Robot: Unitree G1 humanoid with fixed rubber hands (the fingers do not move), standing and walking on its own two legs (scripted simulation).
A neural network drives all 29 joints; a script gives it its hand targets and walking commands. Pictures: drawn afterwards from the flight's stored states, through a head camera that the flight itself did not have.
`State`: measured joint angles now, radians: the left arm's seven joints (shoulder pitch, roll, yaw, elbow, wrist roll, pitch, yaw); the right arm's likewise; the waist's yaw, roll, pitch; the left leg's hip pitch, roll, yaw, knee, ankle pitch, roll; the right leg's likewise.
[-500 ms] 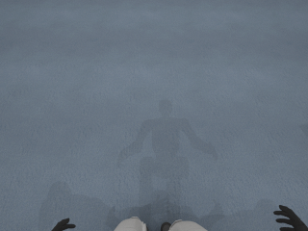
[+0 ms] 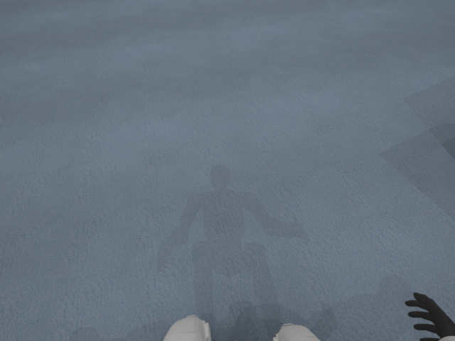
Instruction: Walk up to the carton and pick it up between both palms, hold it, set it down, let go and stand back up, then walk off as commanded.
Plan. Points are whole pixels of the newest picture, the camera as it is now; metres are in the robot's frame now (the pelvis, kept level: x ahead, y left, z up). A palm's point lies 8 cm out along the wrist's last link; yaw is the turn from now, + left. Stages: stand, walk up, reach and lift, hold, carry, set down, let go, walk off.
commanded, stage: walk up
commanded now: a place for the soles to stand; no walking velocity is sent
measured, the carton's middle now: out of the picture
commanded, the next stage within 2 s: none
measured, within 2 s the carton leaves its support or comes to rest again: neither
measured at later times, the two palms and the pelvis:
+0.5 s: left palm out of the picture +0.13 +0.22 -0.11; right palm out of the picture +0.03 -0.40 -0.05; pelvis -0.01 -0.04 +0.01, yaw -11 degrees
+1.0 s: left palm (179, 299) +0.20 +0.13 -0.11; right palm out of the picture -0.07 -0.45 -0.05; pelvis -0.01 -0.10 +0.01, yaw -22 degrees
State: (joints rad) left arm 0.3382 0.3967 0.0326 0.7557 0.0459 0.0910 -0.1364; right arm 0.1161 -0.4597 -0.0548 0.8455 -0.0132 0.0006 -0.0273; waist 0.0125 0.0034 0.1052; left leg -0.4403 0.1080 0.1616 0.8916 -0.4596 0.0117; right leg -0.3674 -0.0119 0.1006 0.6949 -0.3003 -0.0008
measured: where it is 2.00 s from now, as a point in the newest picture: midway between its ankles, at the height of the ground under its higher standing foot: outside the picture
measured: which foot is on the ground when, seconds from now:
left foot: up 0.00-0.14, down 0.16-0.58, up 0.60-0.78, down 0.80-1.00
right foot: down 0.00-0.18, up 0.20-0.56, down 0.58-0.82, up 0.84-1.00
